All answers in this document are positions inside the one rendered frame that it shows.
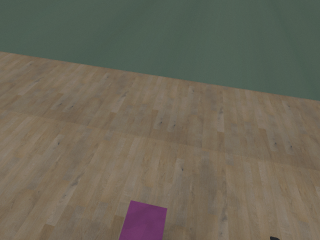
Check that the carton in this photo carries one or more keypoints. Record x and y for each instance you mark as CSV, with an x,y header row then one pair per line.
x,y
143,222

